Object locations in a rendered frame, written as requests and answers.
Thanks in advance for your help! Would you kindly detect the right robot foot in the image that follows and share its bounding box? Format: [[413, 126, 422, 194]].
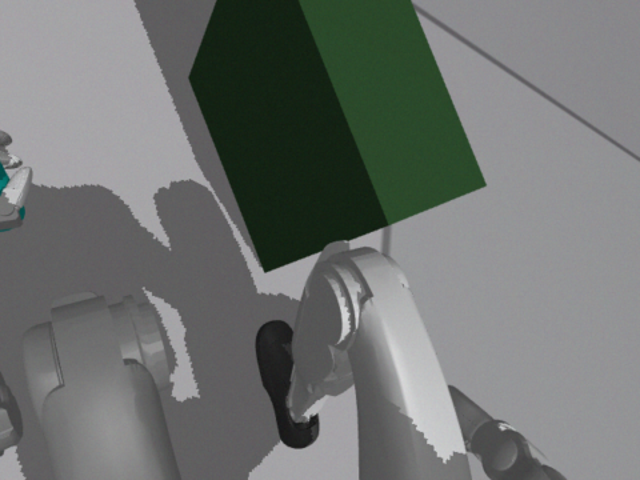
[[256, 320, 319, 449]]

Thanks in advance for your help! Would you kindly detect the left robot hand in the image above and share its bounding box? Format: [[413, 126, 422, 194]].
[[0, 130, 33, 230]]

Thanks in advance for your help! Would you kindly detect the right robot hand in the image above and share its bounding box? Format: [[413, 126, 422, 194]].
[[448, 385, 494, 454]]

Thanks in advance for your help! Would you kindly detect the right robot arm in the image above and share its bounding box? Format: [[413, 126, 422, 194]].
[[470, 420, 567, 480]]

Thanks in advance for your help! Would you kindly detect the left robot arm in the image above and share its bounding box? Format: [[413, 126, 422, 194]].
[[0, 372, 23, 457]]

